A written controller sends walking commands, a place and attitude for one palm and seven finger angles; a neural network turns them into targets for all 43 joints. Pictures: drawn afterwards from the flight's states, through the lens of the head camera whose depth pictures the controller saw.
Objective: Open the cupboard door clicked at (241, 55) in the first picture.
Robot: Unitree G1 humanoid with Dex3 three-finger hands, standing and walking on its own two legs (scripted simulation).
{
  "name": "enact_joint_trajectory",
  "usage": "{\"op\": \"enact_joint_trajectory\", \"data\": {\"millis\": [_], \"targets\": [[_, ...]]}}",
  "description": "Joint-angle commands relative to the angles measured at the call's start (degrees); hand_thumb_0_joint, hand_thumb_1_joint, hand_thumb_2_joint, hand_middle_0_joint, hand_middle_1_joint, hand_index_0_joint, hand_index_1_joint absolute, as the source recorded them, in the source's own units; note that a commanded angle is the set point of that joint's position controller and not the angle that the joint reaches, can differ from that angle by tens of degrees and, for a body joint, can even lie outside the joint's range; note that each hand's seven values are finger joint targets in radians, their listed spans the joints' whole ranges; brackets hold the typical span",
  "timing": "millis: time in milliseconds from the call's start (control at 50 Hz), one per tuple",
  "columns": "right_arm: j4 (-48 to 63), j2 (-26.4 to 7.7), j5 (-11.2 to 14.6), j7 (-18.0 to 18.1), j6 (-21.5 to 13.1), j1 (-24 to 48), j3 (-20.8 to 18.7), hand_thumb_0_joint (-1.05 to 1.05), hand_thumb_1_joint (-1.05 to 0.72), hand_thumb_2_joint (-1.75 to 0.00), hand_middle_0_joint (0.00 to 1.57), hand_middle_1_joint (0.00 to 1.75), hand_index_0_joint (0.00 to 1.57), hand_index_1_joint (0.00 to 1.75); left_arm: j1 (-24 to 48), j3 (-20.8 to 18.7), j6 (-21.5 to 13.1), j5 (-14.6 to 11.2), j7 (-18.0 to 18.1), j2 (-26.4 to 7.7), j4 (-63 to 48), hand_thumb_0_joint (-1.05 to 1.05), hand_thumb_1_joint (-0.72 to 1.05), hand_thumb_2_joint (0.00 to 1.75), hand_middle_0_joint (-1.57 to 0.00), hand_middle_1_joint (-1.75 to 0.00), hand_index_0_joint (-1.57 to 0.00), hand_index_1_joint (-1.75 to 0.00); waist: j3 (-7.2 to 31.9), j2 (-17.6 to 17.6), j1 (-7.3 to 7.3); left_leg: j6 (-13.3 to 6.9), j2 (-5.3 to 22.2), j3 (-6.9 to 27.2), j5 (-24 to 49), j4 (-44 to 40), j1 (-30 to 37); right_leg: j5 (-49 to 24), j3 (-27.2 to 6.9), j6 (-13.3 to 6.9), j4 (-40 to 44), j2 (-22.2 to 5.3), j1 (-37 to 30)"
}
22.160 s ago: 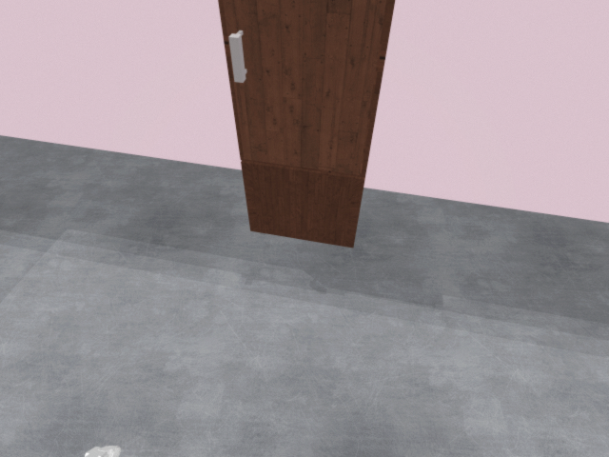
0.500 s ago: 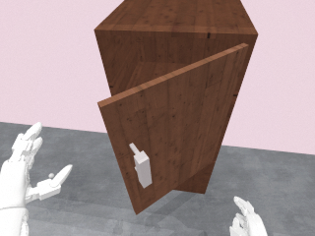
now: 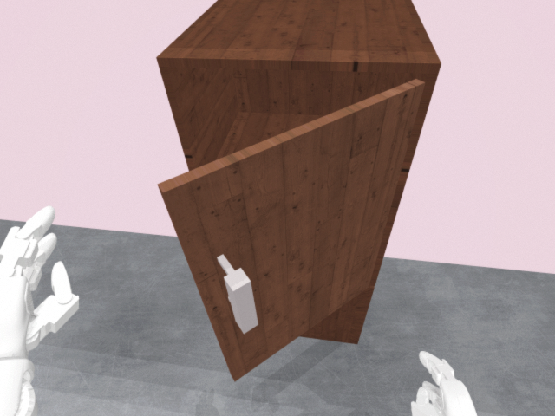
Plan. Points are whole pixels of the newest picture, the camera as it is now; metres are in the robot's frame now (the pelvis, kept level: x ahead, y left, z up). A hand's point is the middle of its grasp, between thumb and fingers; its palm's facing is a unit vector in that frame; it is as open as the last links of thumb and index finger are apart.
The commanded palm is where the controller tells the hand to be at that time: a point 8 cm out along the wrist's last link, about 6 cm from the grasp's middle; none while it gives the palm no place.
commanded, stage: draw the hand back to the body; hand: left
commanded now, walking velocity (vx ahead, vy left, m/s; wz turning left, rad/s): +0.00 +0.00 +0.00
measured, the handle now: (235, 292) +0.28 +0.11 +0.03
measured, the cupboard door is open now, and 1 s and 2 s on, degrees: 43 43 43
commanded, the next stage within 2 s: step back with the hand held close in 0.04 s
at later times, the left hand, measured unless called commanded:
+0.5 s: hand (57, 320) +0.17 +0.26 +0.15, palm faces +0.32 -0.80 -0.51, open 7.4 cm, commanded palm +0.11 +0.31 +0.17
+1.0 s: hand out of the picture +0.06 +0.30 +0.16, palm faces +0.48 -0.74 -0.48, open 7.4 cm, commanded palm +0.00 +0.34 +0.17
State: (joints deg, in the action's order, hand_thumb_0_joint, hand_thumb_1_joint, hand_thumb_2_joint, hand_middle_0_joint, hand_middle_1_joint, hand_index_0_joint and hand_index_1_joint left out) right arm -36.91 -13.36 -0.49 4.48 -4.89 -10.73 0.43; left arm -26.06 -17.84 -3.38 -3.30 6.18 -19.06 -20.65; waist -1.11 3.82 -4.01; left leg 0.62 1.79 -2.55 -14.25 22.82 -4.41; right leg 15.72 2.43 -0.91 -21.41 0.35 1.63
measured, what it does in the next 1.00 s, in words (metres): shifts its weight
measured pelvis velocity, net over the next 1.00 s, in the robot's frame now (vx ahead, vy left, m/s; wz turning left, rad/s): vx -0.12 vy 0.04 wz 0.05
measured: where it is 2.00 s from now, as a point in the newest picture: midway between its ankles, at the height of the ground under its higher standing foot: outside the picture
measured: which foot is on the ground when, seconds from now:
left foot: down 0.00-1.00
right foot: down 0.00-1.00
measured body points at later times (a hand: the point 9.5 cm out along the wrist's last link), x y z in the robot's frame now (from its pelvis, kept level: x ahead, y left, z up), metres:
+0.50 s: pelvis -0.04 +0.02 +0.00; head -0.02 +0.00 +0.45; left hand +0.14 +0.31 +0.17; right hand +0.14 -0.23 -0.08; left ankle -0.02 +0.13 -0.74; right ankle -0.04 -0.11 -0.74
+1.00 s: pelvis -0.12 +0.04 -0.02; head -0.10 +0.04 +0.43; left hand +0.03 +0.34 +0.18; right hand +0.05 -0.19 -0.10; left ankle -0.02 +0.13 -0.74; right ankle -0.04 -0.10 -0.74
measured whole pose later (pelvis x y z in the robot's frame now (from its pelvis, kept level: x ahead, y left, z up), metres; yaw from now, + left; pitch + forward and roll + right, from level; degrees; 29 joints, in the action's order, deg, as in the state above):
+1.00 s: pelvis -0.12 +0.04 -0.02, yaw +3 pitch -1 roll -2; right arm -33.7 -12.1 -0.4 4.1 -5.6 -12.4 -0.3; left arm -31.1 -25.0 -12.9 -0.6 9.0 -22.2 -31.3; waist -3.9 0.7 -0.9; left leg -1.6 -0.3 -1.7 -17.8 38.2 -26.3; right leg 10.8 -1.4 1.2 -33.2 0.7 21.3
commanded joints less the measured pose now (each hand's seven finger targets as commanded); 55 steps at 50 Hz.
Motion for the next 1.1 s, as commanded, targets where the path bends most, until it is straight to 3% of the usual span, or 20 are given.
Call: {"op": "enact_joint_trajectory", "data": {"millis": [0,120,140,160,180,200,280,360,440,560,700,780,820,880,940,980,1000,1040,1060,1080], "targets": [[9.1,-5.2,0.3,0.6,-3.7,7.9,-1.7,0.0,-0.9,-0.9,0.2,0.3,0.2,0.3,5.9,-7.8,-4.2,0.1,1.2,-11.2,-11.6,0.0,0.9,0.9,-0.2,-0.3,-0.2,-0.3,3.4,-1.0,-0.18,-2.1,-0.8,0.2,15.4,-1.2,2.8,-16.6,-1.0,0.7,3.9,-0.5,3.8],[8.7,-5.5,0.3,0.6,-4.1,8.1,-2.0,0.0,-0.9,-0.9,0.2,0.3,0.2,0.3,5.2,-7.7,-4.6,0.0,0.9,-11.3,-10.5,0.0,0.9,0.9,-0.2,-0.3,-0.2,-0.3,3.5,-2.6,-0.32,-2.2,-0.7,0.1,15.1,-1.4,2.7,-16.9,-1.3,0.8,4.2,-0.7,3.4],[9.3,-5.4,0.4,0.5,-4.6,8.9,-1.8,0.0,-0.9,-0.9,0.2,0.3,0.2,0.3,10.2,-8.0,-5.5,0.1,1.1,-12.8,-17.6,0.0,0.9,0.9,-0.2,-0.3,-0.2,-0.3,5.3,0.9,-0.3,-2.2,-1.0,0.2,15.2,-1.1,3.5,-17.1,-1.8,0.8,4.2,-0.8,3.1],[11.0,-6.3,0.8,0.7,-3.3,7.6,-1.5,0.0,-0.9,-0.9,0.2,0.3,0.2,0.3,12.3,-14.9,-7.6,0.2,1.5,-19.4,-17.7,0.0,0.9,0.9,-0.2,-0.3,-0.2,-0.3,-0.3,-1.9,2.65,-2.8,0.2,0.9,12.1,1.4,-0.1,-21.2,-6.0,0.8,6.8,-3.5,10.5],[9.9,-5.6,0.5,0.8,-2.1,7.7,-1.7,0.0,-0.9,-0.9,0.2,0.3,0.2,0.3,5.0,-11.3,-7.2,0.2,0.7,-14.2,-11.5,0.0,0.9,0.9,-0.2,-0.3,-0.2,-0.3,0.4,-5.9,2.87,-2.7,0.1,1.6,11.2,2.5,-0.9,-22.4,-5.4,0.8,6.3,-4.5,10.4],[10.6,-5.9,0.4,0.7,-1.1,7.6,-2.0,0.0,-0.9,-0.9,0.2,0.3,0.2,0.3,1.7,-9.8,-6.9,0.4,0.4,-12.6,-10.5,0.0,0.9,0.9,-0.2,-0.3,-0.2,-0.3,1.2,-6.8,2.86,-2.6,0.1,1.0,11.7,3.1,-0.9,-24.2,-5.6,0.9,5.9,-4.9,10.7],[12.4,-6.3,0.7,0.9,0.9,7.1,-2.7,0.0,-0.9,-0.9,0.2,0.3,0.2,0.3,-2.1,-9.5,-7.1,0.5,0.6,-12.4,-13.3,0.0,0.9,0.9,-0.2,-0.3,-0.2,-0.3,7.0,-2.0,3.05,-2.2,1.5,0.5,18.0,2.4,-0.4,-26.2,-4.3,1.4,2.3,-4.7,8.8],[13.8,-6.2,0.9,1.3,1.9,7.0,-3.0,0.0,-0.9,-0.9,0.2,0.3,0.2,0.3,-3.4,-11.5,-7.2,0.5,1.5,-14.5,-16.3,0.0,0.9,0.9,-0.2,-0.3,-0.2,-0.3,9.8,-2.7,2.86,-2.0,2.5,1.3,22.5,1.9,-1.0,-26.5,-3.4,1.6,-0.5,-3.7,7.7],[14.6,-6.0,1.1,1.5,2.1,6.8,-3.3,0.0,-0.9,-0.9,0.2,0.3,0.2,0.3,-4.8,-12.8,-7.5,0.6,2.2,-15.5,-18.2,0.0,0.9,0.9,-0.2,-0.3,-0.2,-0.3,9.9,-1.9,2.79,-2.0,2.8,1.8,20.2,1.6,-4.1,-24.3,-3.8,1.5,-1.9,-3.6,7.6],[14.9,-6.4,1.2,1.3,1.5,6.1,-3.5,0.0,-0.9,-0.9,0.2,0.3,0.2,0.3,-6.2,-13.2,-8.6,0.9,3.0,-15.1,-18.9,0.0,0.9,0.9,-0.2,-0.3,-0.2,-0.3,8.0,-1.2,3.09,-2.5,3.5,3.3,9.0,-0.1,-11.5,-15.4,-4.7,1.5,-2.8,-3.1,7.8],[15.0,-7.4,1.1,1.1,-1.0,5.0,-3.5,0.0,-0.9,-0.9,0.2,0.3,0.2,0.3,-4.1,-13.6,-10.8,2.2,3.6,-14.3,-19.9,0.0,0.9,0.9,-0.2,-0.3,-0.2,-0.3,3.1,1.8,3.58,-4.6,5.5,7.7,-17.1,-5.2,-26.0,0.9,-4.8,1.7,-5.7,-1.2,6.3],[14.9,-7.5,0.8,1.1,-2.7,4.8,-3.8,0.0,-0.9,-0.9,0.2,0.3,0.2,0.3,-2.7,-14.5,-11.8,3.1,3.6,-14.0,-20.8,0.0,0.9,0.9,-0.2,-0.3,-0.2,-0.3,3.8,5.3,3.23,-5.9,7.8,10.5,-24.2,-8.5,-33.5,-0.1,-3.7,2.0,-13.1,1.2,0.8],[14.6,-7.3,0.7,1.0,-3.3,4.5,-3.9,0.0,-0.9,-0.9,0.2,0.3,0.2,0.3,-2.9,-15.5,-12.2,3.2,3.7,-14.8,-21.3,0.0,0.9,0.9,-0.2,-0.3,-0.2,-0.3,4.6,5.4,3.12,-6.1,7.3,10.6,-24.0,-7.0,-34.2,-1.7,-4.6,1.7,-13.7,1.3,0.1],[13.9,-6.9,0.5,0.7,-4.1,3.5,-4.1,0.0,-0.9,-0.9,0.2,0.3,0.2,0.3,-3.7,-15.1,-12.6,3.0,3.4,-14.0,-20.9,0.0,0.9,0.9,-0.2,-0.3,-0.2,-0.3,3.2,0.0,3.72,-4.9,4.4,8.1,-24.3,-1.4,-31.5,5.6,-9.5,0.2,-8.1,-0.6,7.4],[11.1,-5.8,0.3,0.4,-3.9,2.0,-3.9,0.0,-0.9,-0.9,0.2,0.3,0.2,0.3,-0.8,-12.8,-12.7,2.2,4.0,-13.7,-21.8,0.0,0.9,0.9,-0.2,-0.3,-0.2,-0.3,3.2,-10.5,4.76,-1.1,-1.6,3.3,-11.8,17.0,-12.6,10.9,-17.7,-4.3,4.3,-9.3,28.7],[9.7,-5.0,0.2,0.1,-3.3,2.1,-3.6,0.0,-0.9,-0.9,0.2,0.3,0.2,0.3,0.6,-12.6,-12.2,2.2,4.6,-14.5,-20.5,0.0,0.9,0.9,-0.2,-0.3,-0.2,-0.3,4.3,-12.9,5.15,-0.6,-2.5,2.2,-7.3,20.6,-7.9,6.0,-16.3,-4.7,4.4,-11.8,32.2],[9.7,-5.2,0.5,0.1,-3.1,2.4,-3.6,0.0,-0.9,-0.9,0.2,0.3,0.2,0.3,1.3,-12.9,-12.1,2.1,4.7,-15.0,-20.9,0.0,0.9,0.9,-0.2,-0.3,-0.2,-0.3,4.3,-12.0,5.2,-0.8,-2.1,2.8,-7.1,17.4,-7.4,4.4,-14.3,-3.9,2.8,-10.8,31.8],[10.5,-6.2,0.6,0.8,-3.0,3.7,-3.6,0.0,-0.9,-0.9,0.2,0.3,0.2,0.3,0.8,-14.2,-12.5,2.0,4.9,-16.1,-22.4,0.0,0.9,0.9,-0.2,-0.3,-0.2,-0.3,2.5,-1.4,4.91,-2.8,2.8,9.6,-13.4,5.4,-12.5,7.6,-9.8,-0.8,-4.8,-5.0,29.8],[11.7,-6.9,0.5,1.0,-3.4,5.1,-3.4,0.0,-0.9,-0.9,0.2,0.3,0.2,0.3,0.6,-14.5,-12.9,2.1,4.7,-15.4,-23.8,0.0,0.9,0.9,-0.2,-0.3,-0.2,-0.3,2.3,7.8,4.4,-5.1,9.1,17.2,-22.8,-6.1,-22.9,9.1,-6.2,1.3,-15.6,0.1,21.5],[12.1,-7.7,0.0,1.1,-4.3,6.1,-3.8,0.0,-0.9,-0.9,0.2,0.3,0.2,0.3,1.5,-16.4,-13.2,2.6,4.6,-15.5,-24.8,0.0,0.9,0.9,-0.2,-0.3,-0.2,-0.3,4.3,17.1,4.02,-9.4,17.9,28.2,-36.2,-18.8,-36.9,8.2,-2.5,3.0,-35.6,6.2,8.0]]}}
